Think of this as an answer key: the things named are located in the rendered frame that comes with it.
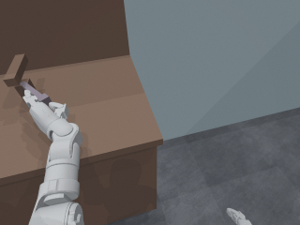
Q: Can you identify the left robot hand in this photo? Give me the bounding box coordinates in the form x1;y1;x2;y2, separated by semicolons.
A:
22;89;69;135

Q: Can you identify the right robot hand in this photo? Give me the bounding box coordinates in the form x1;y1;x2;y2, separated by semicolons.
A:
226;208;252;225

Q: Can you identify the tap lever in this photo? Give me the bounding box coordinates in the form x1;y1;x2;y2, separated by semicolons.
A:
20;81;52;107

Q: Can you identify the robot left forearm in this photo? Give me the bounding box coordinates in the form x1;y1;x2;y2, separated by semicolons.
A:
28;118;83;225

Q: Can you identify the counter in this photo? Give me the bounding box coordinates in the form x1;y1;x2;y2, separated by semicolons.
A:
0;0;163;225

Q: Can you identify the robot left upper arm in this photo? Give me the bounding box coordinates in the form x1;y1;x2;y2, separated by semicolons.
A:
30;202;84;225

